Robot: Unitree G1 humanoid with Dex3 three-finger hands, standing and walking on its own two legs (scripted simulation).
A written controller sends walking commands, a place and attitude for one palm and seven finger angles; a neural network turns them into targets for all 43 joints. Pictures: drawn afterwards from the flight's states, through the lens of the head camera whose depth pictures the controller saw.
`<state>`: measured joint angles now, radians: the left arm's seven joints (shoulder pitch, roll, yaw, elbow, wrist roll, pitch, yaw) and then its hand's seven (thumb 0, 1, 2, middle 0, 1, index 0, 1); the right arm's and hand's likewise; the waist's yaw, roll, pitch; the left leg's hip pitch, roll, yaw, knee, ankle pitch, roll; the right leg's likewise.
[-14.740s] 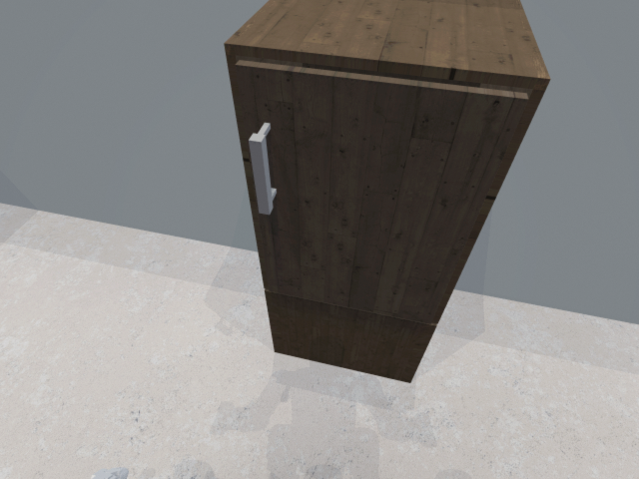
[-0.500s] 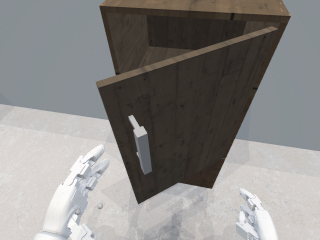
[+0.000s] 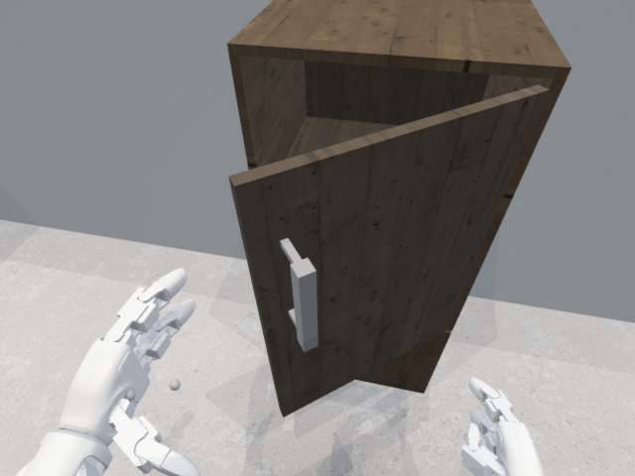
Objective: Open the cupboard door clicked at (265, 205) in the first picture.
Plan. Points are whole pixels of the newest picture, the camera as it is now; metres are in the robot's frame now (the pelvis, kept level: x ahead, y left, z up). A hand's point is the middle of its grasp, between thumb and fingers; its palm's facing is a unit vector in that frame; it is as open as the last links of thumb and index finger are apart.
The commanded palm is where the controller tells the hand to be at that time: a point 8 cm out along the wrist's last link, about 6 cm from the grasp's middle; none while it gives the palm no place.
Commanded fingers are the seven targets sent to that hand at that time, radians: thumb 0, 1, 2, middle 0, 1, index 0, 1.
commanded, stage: draw the hand back to the body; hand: left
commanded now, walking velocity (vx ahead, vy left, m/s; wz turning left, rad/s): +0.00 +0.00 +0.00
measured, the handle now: (298, 297) +0.31 +0.05 +0.09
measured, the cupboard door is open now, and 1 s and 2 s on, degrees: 40 40 40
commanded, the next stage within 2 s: step back with the hand held close in 1.12 s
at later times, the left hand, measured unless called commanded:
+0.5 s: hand (96, 330) +0.21 +0.23 +0.16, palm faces +0.33 -0.87 -0.38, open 12.0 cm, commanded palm +0.16 +0.28 +0.18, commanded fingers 0.00 0.51 0.74 -0.19 -0.30 -0.19 -0.30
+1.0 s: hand (73, 315) +0.21 +0.24 +0.19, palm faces +0.41 -0.82 -0.39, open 7.6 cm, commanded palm +0.16 +0.28 +0.21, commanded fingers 0.00 0.90 0.90 -0.20 -0.30 -0.20 -0.30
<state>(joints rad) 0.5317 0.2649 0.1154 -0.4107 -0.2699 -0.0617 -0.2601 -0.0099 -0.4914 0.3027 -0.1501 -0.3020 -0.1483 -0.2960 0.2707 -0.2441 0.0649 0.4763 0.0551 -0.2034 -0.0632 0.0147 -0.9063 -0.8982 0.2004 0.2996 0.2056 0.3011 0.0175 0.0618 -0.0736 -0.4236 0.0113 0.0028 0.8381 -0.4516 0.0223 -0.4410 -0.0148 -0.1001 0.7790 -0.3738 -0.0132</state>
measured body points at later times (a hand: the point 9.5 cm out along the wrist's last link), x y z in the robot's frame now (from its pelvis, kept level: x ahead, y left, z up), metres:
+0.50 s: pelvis +0.02 +0.01 +0.03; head +0.01 -0.01 +0.48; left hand +0.19 +0.27 +0.19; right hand +0.22 -0.20 -0.04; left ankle -0.01 +0.10 -0.71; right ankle +0.02 -0.11 -0.71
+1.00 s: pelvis +0.02 -0.01 +0.04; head +0.00 -0.03 +0.49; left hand +0.18 +0.28 +0.21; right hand +0.20 -0.24 -0.05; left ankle -0.01 +0.10 -0.71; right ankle +0.02 -0.11 -0.71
